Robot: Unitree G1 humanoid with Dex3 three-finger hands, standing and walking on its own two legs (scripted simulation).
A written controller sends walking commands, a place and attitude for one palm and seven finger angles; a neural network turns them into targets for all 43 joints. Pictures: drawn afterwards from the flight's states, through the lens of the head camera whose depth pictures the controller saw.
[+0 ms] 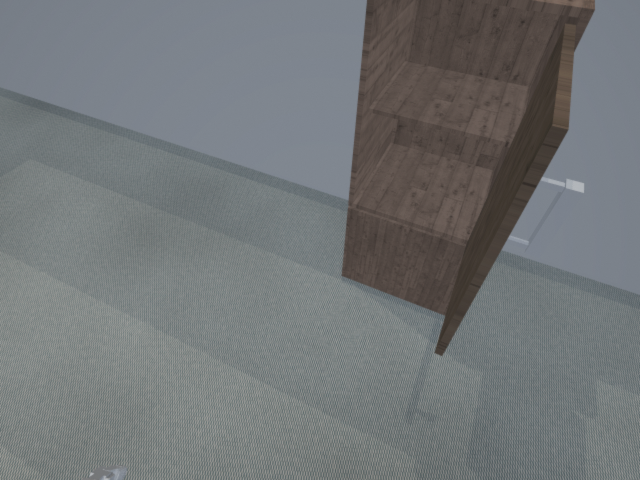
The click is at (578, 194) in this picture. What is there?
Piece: cupboard door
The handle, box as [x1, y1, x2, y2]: [506, 177, 583, 257]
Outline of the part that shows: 583,183 566,179 564,182 560,182 542,177 537,185 557,190 557,194 527,241 509,235 506,242 524,248 525,253 539,257 583,193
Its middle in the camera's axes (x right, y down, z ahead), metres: +0.33 -0.03 +0.59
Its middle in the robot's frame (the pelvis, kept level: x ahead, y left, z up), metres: +0.49 -0.30 +0.06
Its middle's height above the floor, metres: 0.83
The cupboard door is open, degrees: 90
